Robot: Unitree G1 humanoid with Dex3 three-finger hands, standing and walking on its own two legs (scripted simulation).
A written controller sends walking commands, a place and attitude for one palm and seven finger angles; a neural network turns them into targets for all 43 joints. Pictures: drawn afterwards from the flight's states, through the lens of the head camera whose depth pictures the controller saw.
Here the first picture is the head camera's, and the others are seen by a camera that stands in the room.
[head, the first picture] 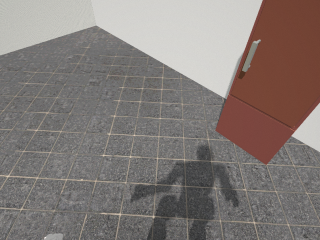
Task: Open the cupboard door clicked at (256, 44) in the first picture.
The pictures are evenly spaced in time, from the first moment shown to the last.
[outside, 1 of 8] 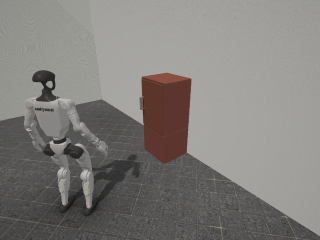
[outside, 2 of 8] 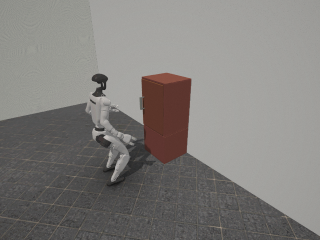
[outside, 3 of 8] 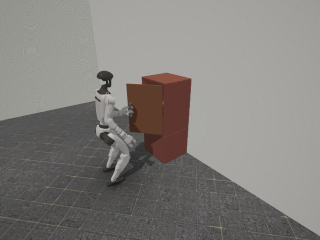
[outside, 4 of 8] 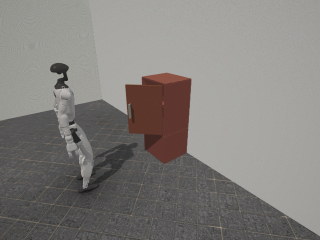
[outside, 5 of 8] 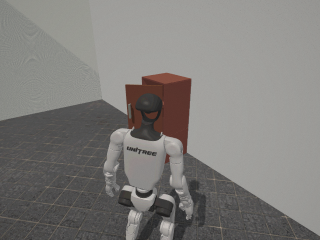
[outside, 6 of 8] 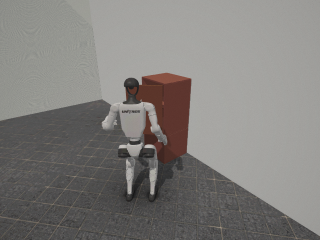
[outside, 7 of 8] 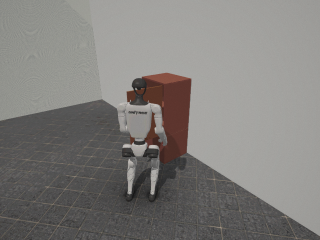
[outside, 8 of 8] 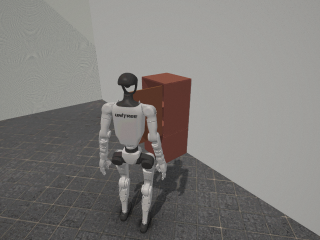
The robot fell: no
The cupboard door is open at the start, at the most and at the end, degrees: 0 90 90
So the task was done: yes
